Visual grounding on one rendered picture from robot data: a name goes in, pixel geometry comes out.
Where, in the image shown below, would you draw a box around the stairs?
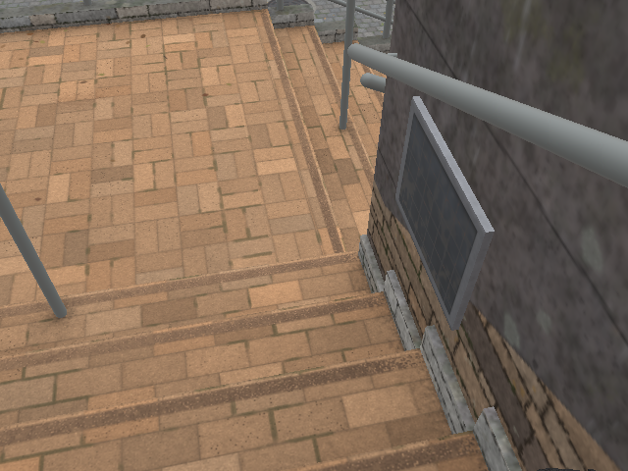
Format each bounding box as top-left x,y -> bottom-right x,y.
0,250 -> 489,471
275,26 -> 387,253

